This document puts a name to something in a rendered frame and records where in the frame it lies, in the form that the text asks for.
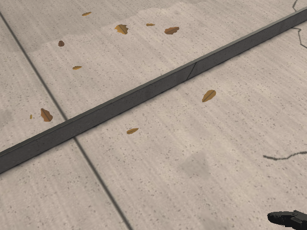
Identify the right robot hand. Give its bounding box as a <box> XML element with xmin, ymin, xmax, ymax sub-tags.
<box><xmin>268</xmin><ymin>210</ymin><xmax>307</xmax><ymax>230</ymax></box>

